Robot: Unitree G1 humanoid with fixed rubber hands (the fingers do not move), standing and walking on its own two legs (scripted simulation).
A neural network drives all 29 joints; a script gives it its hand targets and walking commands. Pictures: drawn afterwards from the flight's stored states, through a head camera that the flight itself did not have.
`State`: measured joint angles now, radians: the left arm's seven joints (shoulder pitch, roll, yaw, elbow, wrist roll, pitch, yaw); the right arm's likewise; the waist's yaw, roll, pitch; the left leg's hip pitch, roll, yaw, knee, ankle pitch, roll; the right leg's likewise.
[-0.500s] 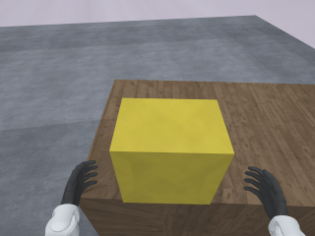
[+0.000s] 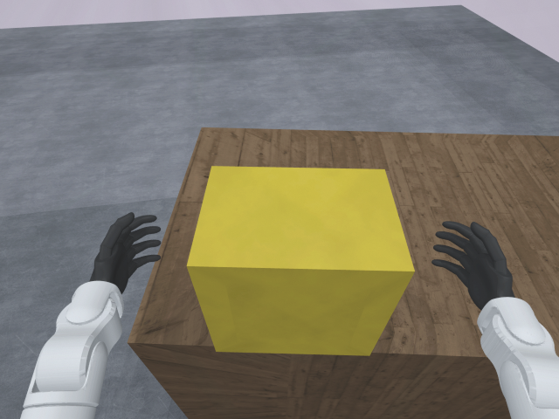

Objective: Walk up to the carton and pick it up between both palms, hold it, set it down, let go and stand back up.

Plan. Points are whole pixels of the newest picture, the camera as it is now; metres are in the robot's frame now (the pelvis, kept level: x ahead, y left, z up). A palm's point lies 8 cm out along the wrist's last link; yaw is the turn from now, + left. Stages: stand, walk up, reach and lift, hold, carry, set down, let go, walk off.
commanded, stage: reach and lift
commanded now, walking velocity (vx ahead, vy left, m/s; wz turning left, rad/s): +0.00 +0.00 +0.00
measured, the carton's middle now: (295, 266) +0.37 +0.01 -0.01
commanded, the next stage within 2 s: none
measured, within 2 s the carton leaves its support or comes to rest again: neither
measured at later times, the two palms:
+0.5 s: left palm (113, 207) +0.33 +0.25 +0.16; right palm (494, 216) +0.35 -0.24 +0.15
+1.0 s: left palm (126, 190) +0.37 +0.25 +0.15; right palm (482, 195) +0.39 -0.24 +0.15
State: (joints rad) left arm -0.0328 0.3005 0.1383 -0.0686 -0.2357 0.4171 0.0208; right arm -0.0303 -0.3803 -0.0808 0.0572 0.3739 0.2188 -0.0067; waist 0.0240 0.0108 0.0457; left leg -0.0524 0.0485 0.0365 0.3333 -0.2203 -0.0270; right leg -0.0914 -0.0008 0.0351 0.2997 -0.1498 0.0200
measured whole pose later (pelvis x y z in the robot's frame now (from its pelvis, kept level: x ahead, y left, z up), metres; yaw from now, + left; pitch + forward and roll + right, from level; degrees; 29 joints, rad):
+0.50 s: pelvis +0.00 +0.00 +0.00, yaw +0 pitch +0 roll +0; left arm -0.40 0.37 0.20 0.04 -0.23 0.65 0.01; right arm -0.42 -0.48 -0.06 0.27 0.46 0.37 -0.01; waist 0.01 -0.01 0.00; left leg -0.13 0.05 0.02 0.34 -0.20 -0.03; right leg -0.16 0.00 0.04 0.30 -0.14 0.02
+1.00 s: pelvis -0.01 -0.01 +0.00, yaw +2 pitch +2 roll -1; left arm -0.61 0.39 0.13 0.34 -0.20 0.58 0.01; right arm -0.64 -0.46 -0.04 0.60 0.44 0.31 0.01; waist -0.02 -0.02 -0.02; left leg -0.19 0.05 -0.01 0.35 -0.19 -0.03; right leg -0.20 0.00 0.00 0.28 -0.12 0.01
